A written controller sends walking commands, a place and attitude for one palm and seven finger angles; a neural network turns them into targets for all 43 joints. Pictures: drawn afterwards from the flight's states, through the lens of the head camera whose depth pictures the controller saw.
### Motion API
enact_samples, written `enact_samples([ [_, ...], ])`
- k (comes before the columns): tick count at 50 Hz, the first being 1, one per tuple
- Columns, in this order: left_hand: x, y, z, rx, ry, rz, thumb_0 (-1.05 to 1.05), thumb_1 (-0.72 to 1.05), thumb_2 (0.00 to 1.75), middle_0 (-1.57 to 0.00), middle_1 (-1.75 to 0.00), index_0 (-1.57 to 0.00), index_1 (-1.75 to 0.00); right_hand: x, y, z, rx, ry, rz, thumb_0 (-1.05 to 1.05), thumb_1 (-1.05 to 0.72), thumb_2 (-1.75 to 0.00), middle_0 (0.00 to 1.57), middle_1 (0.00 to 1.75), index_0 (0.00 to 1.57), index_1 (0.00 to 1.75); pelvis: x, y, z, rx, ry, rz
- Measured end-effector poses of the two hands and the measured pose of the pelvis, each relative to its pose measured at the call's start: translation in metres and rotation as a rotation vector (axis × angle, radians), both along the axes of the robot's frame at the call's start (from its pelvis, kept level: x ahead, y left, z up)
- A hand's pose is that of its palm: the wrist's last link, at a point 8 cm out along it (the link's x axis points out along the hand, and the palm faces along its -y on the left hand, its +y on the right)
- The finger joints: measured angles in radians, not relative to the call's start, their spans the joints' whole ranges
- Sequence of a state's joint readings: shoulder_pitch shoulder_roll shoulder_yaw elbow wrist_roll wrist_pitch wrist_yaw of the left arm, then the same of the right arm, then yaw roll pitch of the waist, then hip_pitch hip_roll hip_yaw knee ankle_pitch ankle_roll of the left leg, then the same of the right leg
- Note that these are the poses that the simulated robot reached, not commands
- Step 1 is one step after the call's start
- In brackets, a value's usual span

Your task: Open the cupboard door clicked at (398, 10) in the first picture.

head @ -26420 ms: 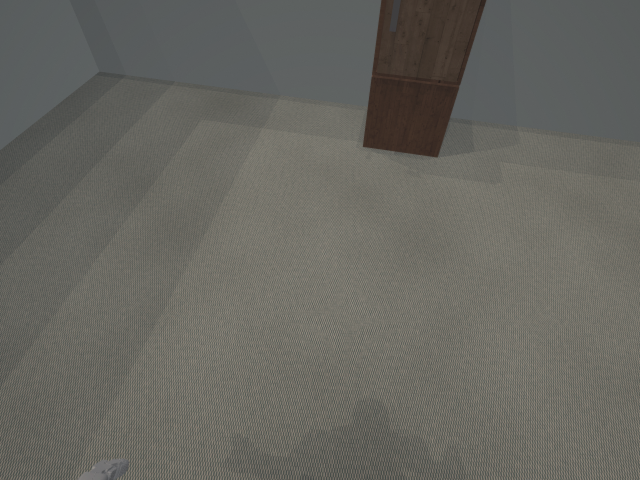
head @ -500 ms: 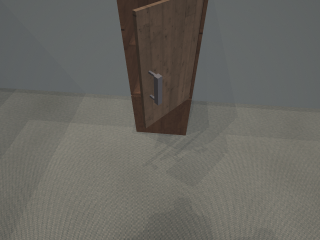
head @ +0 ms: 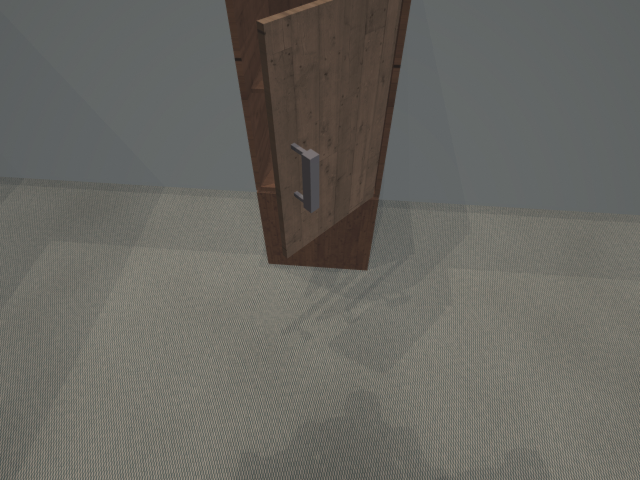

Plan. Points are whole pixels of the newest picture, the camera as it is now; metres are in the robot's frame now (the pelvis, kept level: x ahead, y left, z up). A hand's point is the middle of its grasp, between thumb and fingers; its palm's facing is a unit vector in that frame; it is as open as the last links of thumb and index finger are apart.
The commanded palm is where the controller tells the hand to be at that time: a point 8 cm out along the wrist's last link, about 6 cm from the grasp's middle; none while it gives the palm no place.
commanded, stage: look to check the result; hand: left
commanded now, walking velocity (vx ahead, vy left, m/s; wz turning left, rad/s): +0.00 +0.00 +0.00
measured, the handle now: (303, 177) +0.71 +0.07 -0.08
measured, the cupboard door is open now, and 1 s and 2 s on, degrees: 49 49 49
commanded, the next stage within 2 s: walk to a spot facing it in 0.40 s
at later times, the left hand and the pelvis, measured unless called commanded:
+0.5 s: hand out of the picture +0.09 +0.23 -0.16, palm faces -0.03 -0.95 -0.31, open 7.4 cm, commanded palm none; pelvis +0.02 +0.00 +0.00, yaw +0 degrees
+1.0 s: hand out of the picture +0.09 +0.16 -0.18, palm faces -0.16 -0.95 -0.27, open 7.4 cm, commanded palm none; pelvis +0.01 -0.03 -0.02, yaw -12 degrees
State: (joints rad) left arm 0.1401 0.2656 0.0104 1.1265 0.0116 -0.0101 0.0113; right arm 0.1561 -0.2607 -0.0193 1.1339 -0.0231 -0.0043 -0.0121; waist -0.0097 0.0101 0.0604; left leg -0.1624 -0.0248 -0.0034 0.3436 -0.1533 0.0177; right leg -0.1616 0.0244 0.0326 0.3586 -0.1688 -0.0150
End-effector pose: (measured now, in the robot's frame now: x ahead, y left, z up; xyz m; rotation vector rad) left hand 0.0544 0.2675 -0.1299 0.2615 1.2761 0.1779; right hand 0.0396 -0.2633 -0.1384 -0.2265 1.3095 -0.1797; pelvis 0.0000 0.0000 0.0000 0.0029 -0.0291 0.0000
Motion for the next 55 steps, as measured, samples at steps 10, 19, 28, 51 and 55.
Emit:
enact_samples([
  [10,0.011,0.01,0.004,0.022,0.006,-0.01,0.01,0.9,0.89,-0.2,-0.3,-0.2,-0.3,0.011,-0.01,0.004,-0.021,0.009,0.01,0.0,-0.91,-0.9,0.2,0.3,0.2,0.3,0.007,0.0,0.001,-0.001,0.006,0.0],
  [19,0.023,0.011,0.005,0.024,0.001,-0.016,0.01,0.9,0.89,-0.2,-0.3,-0.2,-0.3,0.024,-0.013,0.006,-0.03,0.0,0.02,0.0,-0.91,-0.9,0.21,0.3,0.2,0.3,0.014,0.0,0.002,0.0,0.01,0.0],
  [28,0.035,0.011,0.006,0.022,-0.011,-0.022,0.01,0.9,0.89,-0.2,-0.3,-0.2,-0.3,0.039,-0.013,0.008,-0.032,-0.017,0.028,0.0,-0.91,-0.9,0.21,0.3,0.2,0.3,0.021,0.0,0.003,0.001,0.015,-0.001],
  [51,0.04,-0.062,-0.014,-0.017,0.065,-0.144,0.01,0.9,0.89,-0.2,-0.3,-0.2,-0.3,-0.014,-0.028,-0.024,0.031,-0.018,-0.23,0.01,-0.91,-0.9,0.21,0.3,0.2,0.3,0.012,-0.032,-0.016,0.023,0.029,-0.231],
  [55,0.04,-0.07,-0.01,-0.031,0.102,-0.189,0.01,0.9,0.89,-0.2,-0.3,-0.2,-0.3,-0.01,-0.033,-0.008,0.014,-0.076,-0.285,0.01,-0.91,-0.9,0.2,0.3,0.2,0.3,0.013,-0.033,-0.007,0.042,0.044,-0.293],
])
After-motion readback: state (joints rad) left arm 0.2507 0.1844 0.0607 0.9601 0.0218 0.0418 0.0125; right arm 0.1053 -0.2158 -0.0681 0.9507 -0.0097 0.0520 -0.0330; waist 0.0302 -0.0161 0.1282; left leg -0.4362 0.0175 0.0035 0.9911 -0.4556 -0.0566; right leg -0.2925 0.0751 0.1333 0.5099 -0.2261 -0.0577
